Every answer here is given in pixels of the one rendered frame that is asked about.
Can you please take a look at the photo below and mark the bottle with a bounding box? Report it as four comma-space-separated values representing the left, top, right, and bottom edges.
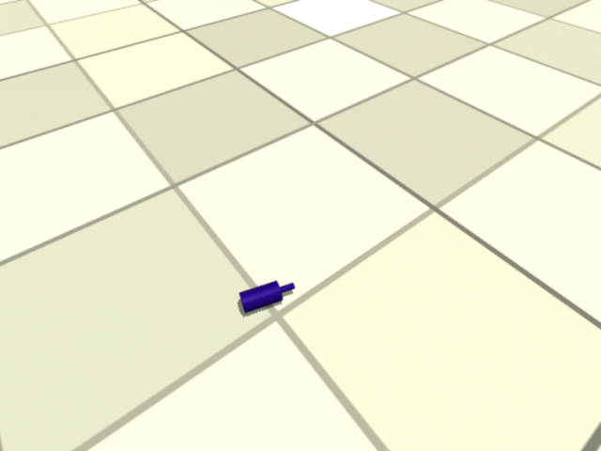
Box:
239, 281, 295, 313

